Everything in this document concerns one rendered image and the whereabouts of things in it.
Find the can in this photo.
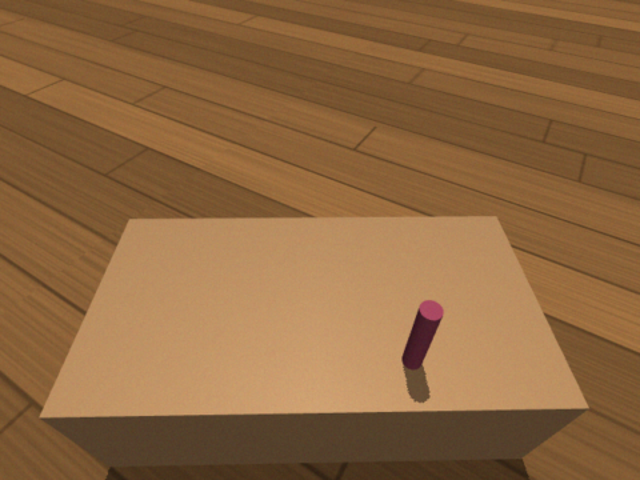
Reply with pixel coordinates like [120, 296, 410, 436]
[402, 300, 444, 370]

